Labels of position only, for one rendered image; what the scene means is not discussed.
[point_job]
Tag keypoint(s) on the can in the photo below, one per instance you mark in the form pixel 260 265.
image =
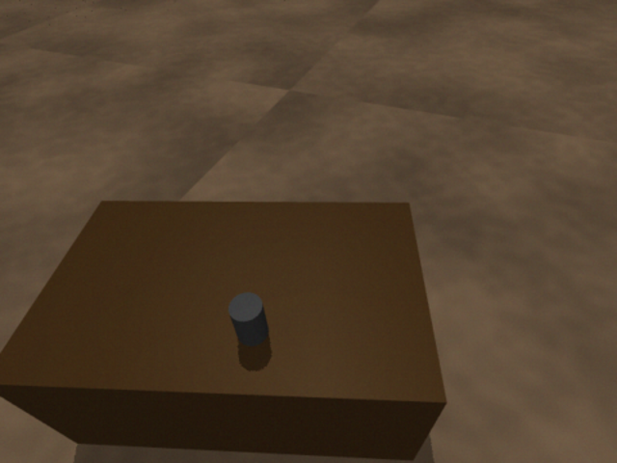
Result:
pixel 248 318

